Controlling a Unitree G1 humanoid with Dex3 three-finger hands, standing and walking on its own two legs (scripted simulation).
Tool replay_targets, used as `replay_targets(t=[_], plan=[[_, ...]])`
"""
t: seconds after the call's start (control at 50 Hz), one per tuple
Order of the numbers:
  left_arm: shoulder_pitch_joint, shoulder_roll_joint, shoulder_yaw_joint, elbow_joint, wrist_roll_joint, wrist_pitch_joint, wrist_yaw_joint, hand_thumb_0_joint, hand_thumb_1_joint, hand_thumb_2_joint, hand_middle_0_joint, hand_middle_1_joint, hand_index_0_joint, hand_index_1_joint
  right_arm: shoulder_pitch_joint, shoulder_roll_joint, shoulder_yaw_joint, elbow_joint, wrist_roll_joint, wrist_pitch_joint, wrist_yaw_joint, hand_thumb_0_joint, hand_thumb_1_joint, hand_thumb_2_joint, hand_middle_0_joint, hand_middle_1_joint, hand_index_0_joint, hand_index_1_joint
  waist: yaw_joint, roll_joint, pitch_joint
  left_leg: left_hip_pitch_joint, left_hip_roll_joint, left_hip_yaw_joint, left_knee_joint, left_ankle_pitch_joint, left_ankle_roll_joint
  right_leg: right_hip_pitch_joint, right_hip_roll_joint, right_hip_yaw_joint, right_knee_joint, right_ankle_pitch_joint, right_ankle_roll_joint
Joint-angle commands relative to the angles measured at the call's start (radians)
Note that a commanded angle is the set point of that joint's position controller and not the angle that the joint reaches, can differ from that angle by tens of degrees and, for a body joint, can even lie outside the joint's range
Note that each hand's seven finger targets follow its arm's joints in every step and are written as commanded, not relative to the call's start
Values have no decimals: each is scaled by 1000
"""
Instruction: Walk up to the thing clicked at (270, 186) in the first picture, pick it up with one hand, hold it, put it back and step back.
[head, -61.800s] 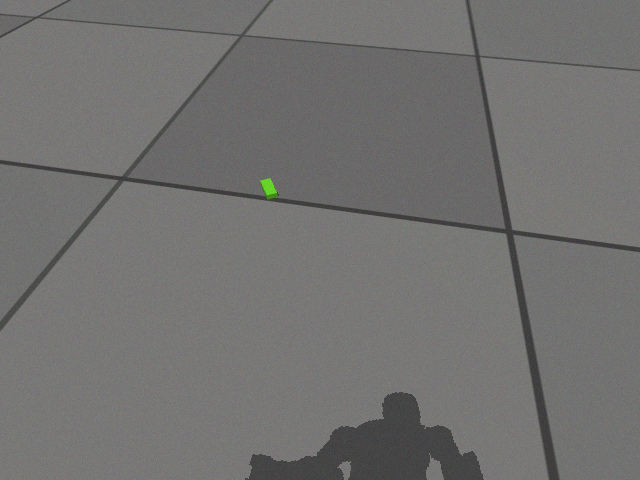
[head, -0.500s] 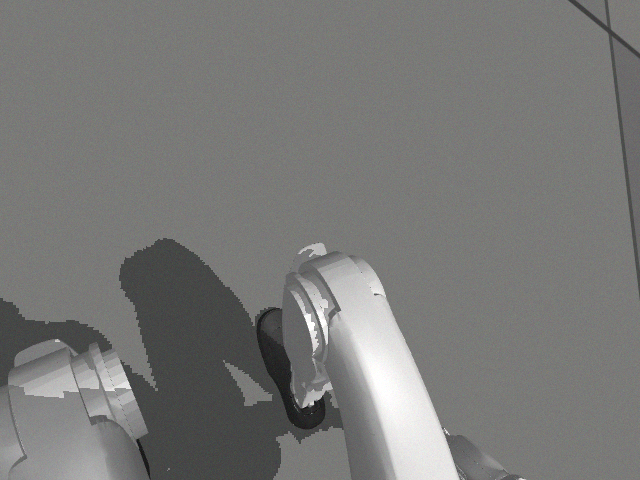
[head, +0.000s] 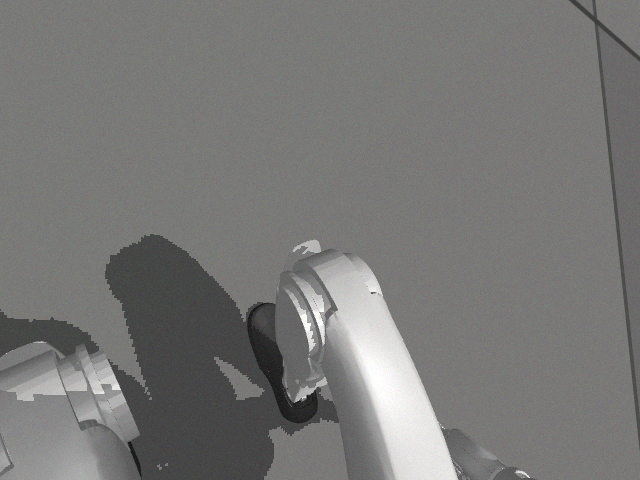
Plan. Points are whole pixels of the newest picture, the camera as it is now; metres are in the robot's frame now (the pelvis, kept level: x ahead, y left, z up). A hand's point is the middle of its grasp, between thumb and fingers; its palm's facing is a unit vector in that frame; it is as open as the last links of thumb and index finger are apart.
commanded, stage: open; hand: left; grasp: from above
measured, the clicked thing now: out of the picture +0.46 +0.35 -0.29
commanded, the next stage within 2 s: withdraw in 0.96 s
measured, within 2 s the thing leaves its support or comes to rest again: neither
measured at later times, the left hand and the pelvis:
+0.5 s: hand out of the picture +0.45 +0.34 -0.25, palm faces -0.44 -0.17 -0.88, open 11.1 cm; pelvis +0.00 +0.00 +0.00, yaw +0 degrees
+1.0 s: hand out of the picture +0.45 +0.34 -0.25, palm faces -0.44 -0.17 -0.88, open 13.0 cm; pelvis +0.00 +0.00 +0.01, yaw -1 degrees
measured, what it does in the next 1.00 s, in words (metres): stands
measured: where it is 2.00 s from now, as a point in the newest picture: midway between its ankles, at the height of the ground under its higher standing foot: (214, 439)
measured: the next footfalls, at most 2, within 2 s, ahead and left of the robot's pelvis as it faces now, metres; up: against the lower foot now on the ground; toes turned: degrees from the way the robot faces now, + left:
none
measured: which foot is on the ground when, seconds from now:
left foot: down 0.00-1.00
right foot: down 0.00-1.00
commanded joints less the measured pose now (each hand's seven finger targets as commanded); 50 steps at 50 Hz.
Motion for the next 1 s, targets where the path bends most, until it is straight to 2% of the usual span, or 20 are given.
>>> replay_targets(t=[0.0,0.06,0.08,0.1,0.12,0.18,0.22,0.26,0.34,0.4,0.42,0.44,0.48,0.5,0.62,0.64,0.68,0.74,0.84,0.98], plan=[[-250,226,-7,-114,-15,4,42,0,517,291,-866,-317,-885,-300,194,-334,-91,21,5,2,-6,0,-891,-899,201,301,201,301,-70,553,-616,509,45,84,-309,304,-11,348,32,-177,-119,235,-79],[-260,240,3,-130,-19,2,42,0,277,340,-703,-404,-726,-381,194,-351,-102,22,2,-2,-7,0,-888,-897,202,301,201,301,-67,583,-619,540,46,75,-325,305,-19,331,28,-179,-122,224,-80],[-248,228,-11,-121,-13,4,41,0,216,363,-686,-418,-705,-400,191,-350,-102,16,3,-4,-5,0,-891,-899,201,301,201,301,-67,579,-612,543,47,80,-324,297,-17,330,31,-176,-124,222,-80],[-257,221,-17,-111,-15,4,37,0,191,388,-669,-433,-685,-417,180,-341,-96,20,6,-7,-4,0,-890,-899,201,301,201,301,-69,560,-594,519,46,80,-321,271,-16,325,28,-178,-123,204,-78],[-261,243,1,-135,-16,0,43,0,163,412,-643,-462,-660,-446,194,-348,-98,20,2,-5,-4,0,-891,-899,202,301,201,301,-69,576,-611,524,46,77,-331,289,-16,338,31,-179,-132,217,-78],[-251,218,-25,-112,-24,6,31,0,69,490,-581,-518,-590,-510,187,-346,-98,19,5,-14,-3,0,-894,-900,201,301,201,301,-77,542,-588,495,43,91,-314,256,-8,353,31,-171,-140,205,-75],[-251,242,-8,-119,-29,7,31,0,39,513,-554,-539,-562,-532,193,-352,-99,24,11,-13,-4,0,-893,-900,201,301,201,301,-69,560,-602,507,45,81,-326,274,-12,343,28,-172,-138,209,-78],[-228,232,-5,-118,-26,7,28,0,-10,555,-515,-573,-521,-569,198,-343,-95,26,7,-10,-1,0,-892,-901,201,301,201,301,-63,577,-624,542,52,66,-334,319,-23,336,25,-179,-127,230,-79],[-239,218,-20,-123,-35,10,15,0,-66,599,-459,-634,-467,-626,197,-339,-86,18,6,-5,3,0,-893,-901,201,301,201,301,-78,563,-612,523,51,72,-321,321,-17,346,26,-176,-135,238,-76],[-232,238,-18,-130,-39,9,14,0,-123,648,-418,-674,-422,-671,204,-352,-97,15,13,-4,-4,0,-893,-901,201,301,201,301,-69,573,-617,532,48,80,-334,303,-15,360,30,-172,-145,226,-81],[-230,217,-30,-124,-42,10,9,0,-141,662,-401,-686,-404,-683,200,-351,-98,11,15,-6,-4,0,-893,-900,201,301,201,301,-71,566,-612,533,50,76,-328,297,-17,343,29,-174,-142,222,-79],[-235,225,-20,-143,-43,7,11,0,-163,684,-386,-692,-387,-692,205,-337,-87,17,13,-4,-1,0,-890,-900,201,301,201,301,-69,576,-623,545,55,68,-326,320,-21,340,27,-176,-141,232,-78],[-228,208,-36,-128,-47,3,6,0,-193,709,-358,-722,-359,-721,206,-340,-84,14,13,-4,-3,0,-891,-900,201,301,201,301,-83,562,-609,543,51,72,-328,316,-18,353,28,-176,-145,234,-77],[-239,240,-23,-138,-48,-1,12,0,-204,717,-342,-747,-346,-744,193,-345,-89,15,21,-4,-9,0,-892,-900,201,301,201,301,-66,568,-610,531,51,73,-336,289,-20,350,28,-174,-145,213,-81],[-240,247,-14,-137,-32,-6,18,0,-261,770,-296,-779,-294,-781,197,-335,-76,10,15,2,-9,0,-889,-899,201,301,201,301,-71,552,-601,504,52,74,-332,277,-16,354,25,-173,-149,211,-79],[-223,234,-26,-129,-37,-3,20,0,-269,781,-293,-782,-290,-786,195,-350,-92,9,15,2,-15,0,-889,-899,201,301,201,301,-68,561,-606,523,50,78,-340,276,-17,357,29,-171,-150,212,-80],[-240,228,-26,-141,-37,-3,16,0,-286,797,-269,-808,-268,-809,207,-346,-91,11,13,-3,-10,0,-888,-898,202,301,201,301,-80,579,-605,549,56,69,-341,293,-22,335,24,-175,-149,217,-77],[-231,245,-26,-129,-43,-2,20,0,-301,806,-259,-818,-256,-820,206,-342,-81,11,19,-1,-14,0,-889,-899,201,301,201,301,-76,550,-602,521,53,75,-340,281,-16,372,27,-171,-158,221,-78],[-224,240,-18,-149,-43,7,21,0,-350,845,-215,-855,-212,-857,217,-338,-82,20,17,2,-13,0,-889,-899,201,301,201,301,-75,591,-638,570,59,69,-335,361,-26,364,24,-174,-149,264,-80],[-227,256,-10,-142,-47,6,10,0,-354,861,-200,-890,-200,-889,206,-342,-79,17,17,10,-14,0,-887,-898,202,301,201,301,-71,585,-599,543,57,68,-349,301,-25,353,21,-175,-160,217,-83]])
